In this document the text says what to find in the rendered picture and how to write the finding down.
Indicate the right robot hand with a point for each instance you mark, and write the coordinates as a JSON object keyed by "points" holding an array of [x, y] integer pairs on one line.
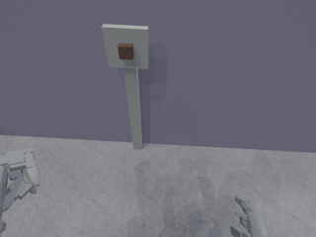
{"points": [[252, 225]]}

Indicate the button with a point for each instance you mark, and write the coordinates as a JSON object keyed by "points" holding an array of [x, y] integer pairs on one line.
{"points": [[125, 51]]}

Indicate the panel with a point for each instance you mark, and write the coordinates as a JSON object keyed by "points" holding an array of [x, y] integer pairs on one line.
{"points": [[138, 36]]}

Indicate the left robot hand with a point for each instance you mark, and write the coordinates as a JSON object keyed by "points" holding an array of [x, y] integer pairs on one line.
{"points": [[19, 166]]}

